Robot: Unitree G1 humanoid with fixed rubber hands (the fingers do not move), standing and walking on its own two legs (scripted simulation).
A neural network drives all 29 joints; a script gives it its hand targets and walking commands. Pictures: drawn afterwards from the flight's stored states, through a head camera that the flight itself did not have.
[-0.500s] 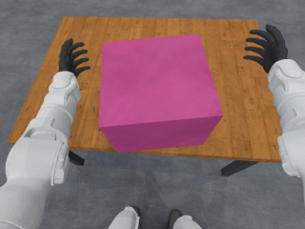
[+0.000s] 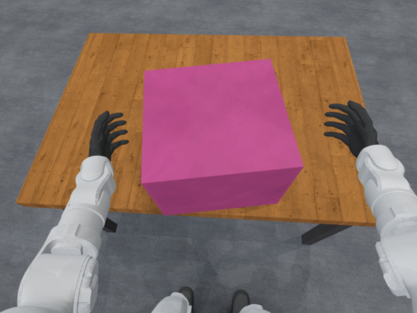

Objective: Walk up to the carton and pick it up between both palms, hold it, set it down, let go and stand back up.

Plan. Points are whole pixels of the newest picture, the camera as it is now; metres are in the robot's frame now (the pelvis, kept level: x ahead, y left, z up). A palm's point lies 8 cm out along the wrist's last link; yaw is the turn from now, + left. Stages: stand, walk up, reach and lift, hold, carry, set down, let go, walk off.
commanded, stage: set down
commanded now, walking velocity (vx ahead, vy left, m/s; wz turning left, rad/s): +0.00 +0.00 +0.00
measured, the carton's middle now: (214, 141) +0.49 +0.06 -0.09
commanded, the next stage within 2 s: none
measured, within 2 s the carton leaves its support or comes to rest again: neither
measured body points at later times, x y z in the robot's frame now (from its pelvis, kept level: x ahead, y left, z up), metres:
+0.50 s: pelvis +0.00 +0.01 -0.01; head +0.10 +0.01 +0.43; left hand +0.34 +0.27 -0.02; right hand +0.39 -0.26 -0.01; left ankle +0.01 +0.14 -0.73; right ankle +0.03 -0.09 -0.73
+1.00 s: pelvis +0.00 +0.02 -0.01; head +0.08 +0.01 +0.43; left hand +0.29 +0.25 -0.04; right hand +0.32 -0.28 -0.03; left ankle +0.01 +0.14 -0.73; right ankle +0.03 -0.09 -0.73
